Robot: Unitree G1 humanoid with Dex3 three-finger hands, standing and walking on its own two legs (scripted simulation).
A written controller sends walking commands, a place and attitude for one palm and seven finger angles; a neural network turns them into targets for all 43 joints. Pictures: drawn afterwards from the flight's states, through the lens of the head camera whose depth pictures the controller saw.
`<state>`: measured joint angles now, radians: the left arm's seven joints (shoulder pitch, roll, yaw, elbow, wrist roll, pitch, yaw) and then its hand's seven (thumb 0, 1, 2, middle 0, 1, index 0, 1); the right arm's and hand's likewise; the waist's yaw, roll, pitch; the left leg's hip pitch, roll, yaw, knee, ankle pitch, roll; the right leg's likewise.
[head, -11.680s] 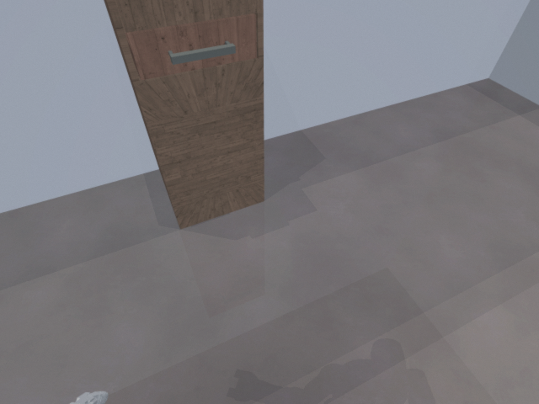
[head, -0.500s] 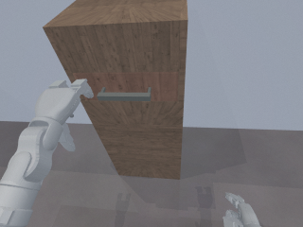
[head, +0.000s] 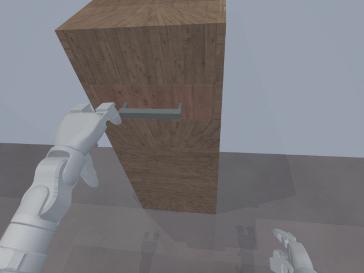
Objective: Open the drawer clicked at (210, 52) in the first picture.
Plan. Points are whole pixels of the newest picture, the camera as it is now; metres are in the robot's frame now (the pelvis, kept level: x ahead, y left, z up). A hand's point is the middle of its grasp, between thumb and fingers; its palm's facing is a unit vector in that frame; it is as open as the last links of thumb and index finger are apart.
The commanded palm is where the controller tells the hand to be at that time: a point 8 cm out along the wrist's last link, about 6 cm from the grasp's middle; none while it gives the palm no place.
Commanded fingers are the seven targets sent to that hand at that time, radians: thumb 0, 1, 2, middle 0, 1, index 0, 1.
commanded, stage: move the hooked fingers above the handle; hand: left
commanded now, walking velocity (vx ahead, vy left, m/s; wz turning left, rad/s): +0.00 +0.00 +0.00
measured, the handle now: (151, 109) +0.56 +0.18 +0.04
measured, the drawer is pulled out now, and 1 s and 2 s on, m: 0.00 0.00 0.00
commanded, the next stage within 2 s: none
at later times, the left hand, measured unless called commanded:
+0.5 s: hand (119, 132) +0.38 +0.20 +0.12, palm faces +0.01 -0.04 -1.00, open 13.8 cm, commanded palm +0.36 +0.21 +0.18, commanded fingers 0.00 -0.50 0.30 -0.30 -1.20 -0.30 -1.20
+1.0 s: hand (134, 119) +0.44 +0.19 +0.10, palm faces +0.00 -0.02 -1.00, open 13.8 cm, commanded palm +0.43 +0.20 +0.16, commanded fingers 0.00 -0.50 0.30 -0.30 -1.20 -0.30 -1.20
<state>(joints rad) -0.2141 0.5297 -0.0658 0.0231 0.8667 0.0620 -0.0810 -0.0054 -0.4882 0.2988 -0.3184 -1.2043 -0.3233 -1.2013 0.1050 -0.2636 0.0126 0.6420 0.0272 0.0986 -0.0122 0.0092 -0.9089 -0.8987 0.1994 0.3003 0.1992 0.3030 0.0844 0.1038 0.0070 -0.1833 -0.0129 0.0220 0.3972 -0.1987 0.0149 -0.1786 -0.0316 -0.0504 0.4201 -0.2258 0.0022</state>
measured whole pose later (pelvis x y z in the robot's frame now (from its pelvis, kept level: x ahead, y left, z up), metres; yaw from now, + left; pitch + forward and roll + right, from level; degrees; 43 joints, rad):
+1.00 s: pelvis +0.03 -0.01 -0.01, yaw -1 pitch +6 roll +1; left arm -0.58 0.45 -0.15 0.52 0.96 0.01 0.03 0.00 -0.49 0.30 -0.32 -1.20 -0.32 -1.20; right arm 0.21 -0.25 -0.02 0.66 0.04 0.12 -0.03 0.01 -0.91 -0.90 0.20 0.30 0.20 0.30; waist 0.02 0.07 -0.05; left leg -0.31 0.00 0.04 0.47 -0.27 0.01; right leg -0.31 -0.02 -0.03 0.50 -0.29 -0.01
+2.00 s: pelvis +0.03 -0.01 -0.01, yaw -1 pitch +10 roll +1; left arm -0.84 0.41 -0.16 0.88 1.02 0.02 0.13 0.00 -0.49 0.30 -0.32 -1.20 -0.32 -1.20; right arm 0.26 -0.26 -0.05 0.68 0.03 0.12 -0.03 0.00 -0.91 -0.90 0.20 0.30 0.20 0.30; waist -0.04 0.06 -0.10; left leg -0.43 0.01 0.04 0.55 -0.29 0.00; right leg -0.43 -0.01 -0.03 0.57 -0.31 -0.01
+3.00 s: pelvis +0.03 +0.00 -0.02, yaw -2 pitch +13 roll +0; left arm -0.80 0.44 -0.10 0.95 1.05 -0.03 0.19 0.00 -0.48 0.30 -0.32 -1.20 -0.32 -1.20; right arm 0.33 -0.25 -0.06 0.70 0.02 0.11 -0.03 0.00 -0.91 -0.90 0.20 0.30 0.20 0.30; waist -0.07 0.05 -0.11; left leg -0.51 0.02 0.05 0.61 -0.32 0.01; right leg -0.51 -0.01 -0.02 0.61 -0.32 -0.01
